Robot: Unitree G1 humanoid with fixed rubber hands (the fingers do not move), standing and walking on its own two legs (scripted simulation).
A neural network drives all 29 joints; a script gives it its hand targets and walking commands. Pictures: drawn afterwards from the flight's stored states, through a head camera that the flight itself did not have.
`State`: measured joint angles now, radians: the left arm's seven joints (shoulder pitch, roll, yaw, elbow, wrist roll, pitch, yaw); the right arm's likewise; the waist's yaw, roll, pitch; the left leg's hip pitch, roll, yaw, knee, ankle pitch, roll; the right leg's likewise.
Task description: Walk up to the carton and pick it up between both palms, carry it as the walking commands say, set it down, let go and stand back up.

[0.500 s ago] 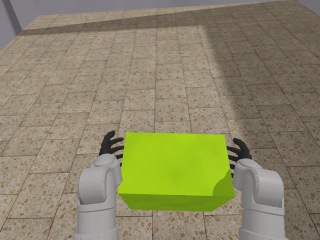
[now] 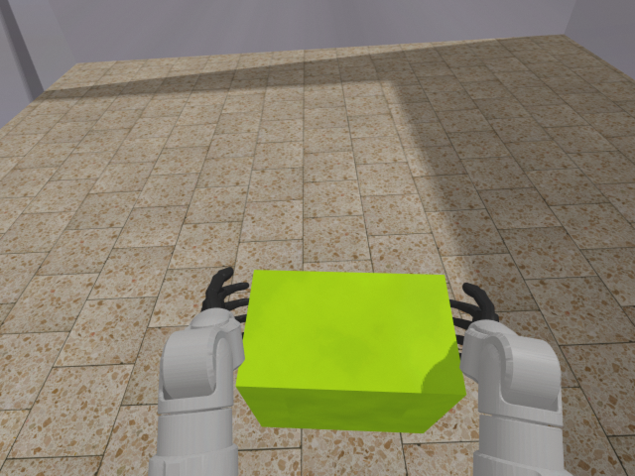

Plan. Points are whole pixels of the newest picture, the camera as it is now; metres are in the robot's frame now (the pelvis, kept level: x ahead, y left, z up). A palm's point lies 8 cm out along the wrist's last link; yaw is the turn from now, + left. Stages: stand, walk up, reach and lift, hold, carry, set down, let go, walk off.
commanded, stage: carry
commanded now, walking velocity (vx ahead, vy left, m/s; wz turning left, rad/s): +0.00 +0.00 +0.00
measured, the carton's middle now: (344, 357) +0.29 +0.00 +0.00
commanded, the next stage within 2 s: none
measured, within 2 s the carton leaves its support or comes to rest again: neither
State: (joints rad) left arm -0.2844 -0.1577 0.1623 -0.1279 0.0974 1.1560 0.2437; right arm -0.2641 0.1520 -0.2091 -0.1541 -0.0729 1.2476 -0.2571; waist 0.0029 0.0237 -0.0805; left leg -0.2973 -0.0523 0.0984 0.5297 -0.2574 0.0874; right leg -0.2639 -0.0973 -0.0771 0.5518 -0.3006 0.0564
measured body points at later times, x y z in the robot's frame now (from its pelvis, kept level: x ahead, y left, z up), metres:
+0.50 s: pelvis -0.02 -0.03 +0.00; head -0.04 -0.04 +0.45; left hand +0.28 +0.12 +0.08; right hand +0.27 -0.19 +0.06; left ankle +0.02 +0.06 -0.73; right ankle -0.01 -0.15 -0.73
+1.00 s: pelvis -0.03 -0.07 +0.00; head -0.05 -0.08 +0.45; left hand +0.27 +0.09 +0.05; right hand +0.27 -0.23 +0.04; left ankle +0.02 +0.06 -0.73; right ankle -0.01 -0.15 -0.73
